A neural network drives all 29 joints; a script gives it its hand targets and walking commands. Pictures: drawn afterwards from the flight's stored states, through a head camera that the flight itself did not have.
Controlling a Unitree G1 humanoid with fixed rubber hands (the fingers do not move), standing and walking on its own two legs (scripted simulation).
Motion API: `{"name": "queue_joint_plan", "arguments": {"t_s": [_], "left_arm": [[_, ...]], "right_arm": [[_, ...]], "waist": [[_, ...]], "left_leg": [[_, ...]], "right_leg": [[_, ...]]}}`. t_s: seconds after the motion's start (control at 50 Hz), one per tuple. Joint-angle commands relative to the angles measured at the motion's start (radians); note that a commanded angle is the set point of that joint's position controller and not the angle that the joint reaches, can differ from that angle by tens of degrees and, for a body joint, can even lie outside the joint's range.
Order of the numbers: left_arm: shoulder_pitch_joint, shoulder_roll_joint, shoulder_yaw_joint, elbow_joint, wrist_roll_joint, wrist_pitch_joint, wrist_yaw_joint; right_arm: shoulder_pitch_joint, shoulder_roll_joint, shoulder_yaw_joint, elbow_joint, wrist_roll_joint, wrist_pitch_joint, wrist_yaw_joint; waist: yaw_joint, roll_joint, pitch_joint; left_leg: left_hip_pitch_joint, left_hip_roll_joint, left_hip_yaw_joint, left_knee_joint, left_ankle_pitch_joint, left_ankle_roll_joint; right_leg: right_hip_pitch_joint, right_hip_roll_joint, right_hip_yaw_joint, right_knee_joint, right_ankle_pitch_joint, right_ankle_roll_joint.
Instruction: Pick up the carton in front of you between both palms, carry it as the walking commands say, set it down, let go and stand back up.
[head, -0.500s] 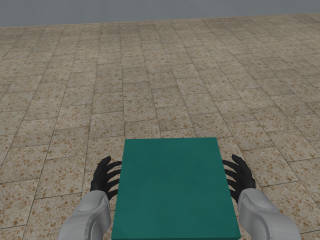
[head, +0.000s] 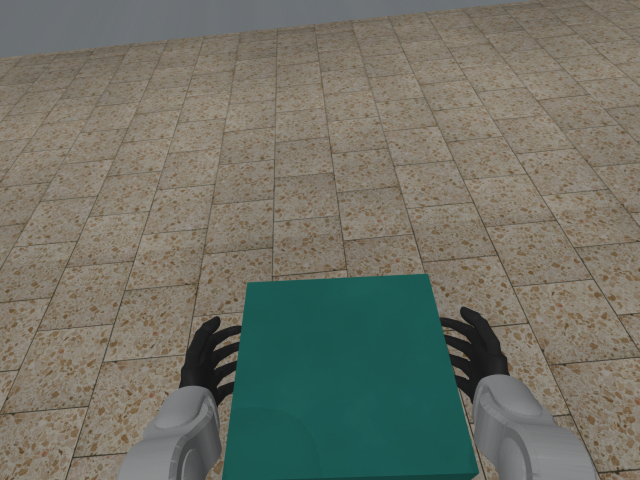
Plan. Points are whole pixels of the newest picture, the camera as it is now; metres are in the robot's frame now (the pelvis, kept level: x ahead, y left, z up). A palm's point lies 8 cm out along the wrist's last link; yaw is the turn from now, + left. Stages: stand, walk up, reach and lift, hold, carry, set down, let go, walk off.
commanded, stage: carry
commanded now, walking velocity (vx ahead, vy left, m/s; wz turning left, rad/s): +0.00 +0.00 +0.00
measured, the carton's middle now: (343, 403) +0.23 +0.00 -0.02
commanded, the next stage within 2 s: hold in 1.96 s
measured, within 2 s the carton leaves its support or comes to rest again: neither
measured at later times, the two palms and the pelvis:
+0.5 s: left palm (204, 275) +0.37 +0.18 +0.07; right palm (438, 271) +0.36 -0.12 +0.07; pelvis +0.13 +0.04 -0.01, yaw -2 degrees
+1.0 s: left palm (218, 282) +0.40 +0.18 +0.02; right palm (427, 279) +0.38 -0.12 +0.02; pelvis +0.11 +0.04 -0.01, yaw -3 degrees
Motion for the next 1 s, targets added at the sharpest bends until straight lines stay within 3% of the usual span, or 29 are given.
{"name": "queue_joint_plan", "arguments": {"t_s": [0.0, 0.04, 0.1, 0.14, 0.16, 0.18, 0.26, 0.32, 0.5, 0.68, 0.84, 0.98], "left_arm": [[-0.243, -0.769, -0.580, -0.113, -0.193, -0.032, -0.076], [-0.230, -0.744, -0.581, -0.123, -0.189, -0.033, -0.072], [-0.263, -0.692, -0.580, -0.154, -0.186, -0.017, -0.055], [-0.273, -0.639, -0.563, -0.139, -0.170, 0.006, -0.034], [-0.279, -0.605, -0.554, -0.132, -0.164, 0.022, -0.021], [-0.301, -0.574, -0.550, -0.137, -0.166, 0.039, -0.012], [-0.339, -0.522, -0.539, -0.095, -0.162, 0.076, 0.005], [-0.385, -0.528, -0.537, -0.061, -0.163, 0.079, -0.005], [-0.460, -0.545, -0.501, 0.103, -0.123, 0.003, -0.092], [-0.575, -0.605, -0.459, 0.300, -0.073, -0.196, -0.177], [-0.655, -0.613, -0.366, 0.560, 0.004, -0.376, -0.230], [-0.763, -0.790, -0.438, 0.614, -0.027, -0.458, -0.282]], "right_arm": [[-0.226, 0.810, 0.604, -0.108, 0.176, -0.049, 0.061], [-0.224, 0.782, 0.604, -0.121, 0.177, -0.047, 0.058], [-0.249, 0.722, 0.591, -0.141, 0.183, -0.031, 0.050], [-0.264, 0.651, 0.565, -0.147, 0.185, -0.008, 0.042], [-0.276, 0.604, 0.549, -0.139, 0.185, 0.002, 0.037], [-0.285, 0.585, 0.538, -0.116, 0.187, 0.011, 0.031], [-0.283, 0.531, 0.492, -0.047, 0.181, 0.041, 0.026], [-0.339, 0.534, 0.492, -0.024, 0.188, 0.045, 0.041], [-0.434, 0.553, 0.476, 0.130, 0.148, -0.028, 0.128], [-0.545, 0.602, 0.418, 0.326, 0.081, -0.234, 0.198], [-0.628, 0.619, 0.337, 0.579, 0.026, -0.406, 0.252], [-0.742, 0.792, 0.409, 0.636, 0.057, -0.486, 0.312]], "waist": [[-0.005, -0.179, -0.370], [0.002, -0.194, -0.368], [-0.006, -0.146, -0.302], [-0.001, -0.068, -0.240], [0.003, -0.011, -0.216], [-0.001, 0.040, -0.199], [-0.009, 0.039, -0.254], [-0.010, 0.022, -0.291], [-0.005, -0.014, -0.331], [-0.005, -0.026, -0.329], [-0.007, -0.025, -0.306], [-0.011, -0.024, -0.331]], "left_leg": [[0.082, -0.005, 0.025, -0.188, 0.074, -0.010], [0.112, 0.002, 0.049, -0.250, 0.161, -0.016], [0.232, 0.031, 0.076, -0.426, 0.369, -0.019], [0.284, 0.126, 0.012, -0.439, 0.446, -0.016], [0.255, 0.163, -0.013, -0.410, 0.538, 0.003], [0.194, 0.161, -0.024, -0.404, 0.532, 0.023], [0.230, 0.132, -0.007, -0.351, 0.726, 0.031], [0.259, 0.128, -0.002, -0.320, 0.795, 0.037], [0.277, 0.122, 0.011, -0.293, 0.783, 0.041], [0.275, 0.119, 0.017, -0.312, 0.635, 0.044], [0.254, 0.119, 0.010, -0.341, 0.527, 0.047], [0.254, 0.115, 0.003, -0.351, 0.487, 0.046]], "right_leg": [[0.286, -0.233, 0.111, -0.040, 0.571, -0.058], [0.260, -0.228, 0.095, -0.027, 0.476, -0.049], [0.139, -0.183, 0.081, -0.001, 0.141, 0.010], [0.033, -0.155, 0.085, 0.049, -0.069, 0.047], [0.018, -0.120, 0.093, 0.058, -0.069, 0.070], [0.065, -0.116, 0.106, 0.056, -0.028, 0.082], [0.126, -0.125, 0.111, 0.129, 0.156, 0.098], [0.134, -0.117, 0.103, 0.147, 0.175, 0.103], [0.160, -0.116, 0.098, 0.165, 0.220, 0.103], [0.158, -0.129, 0.106, 0.139, 0.164, 0.093], [0.145, -0.127, 0.111, 0.113, 0.078, 0.086], [0.147, -0.124, 0.116, 0.109, 0.044, 0.081]]}}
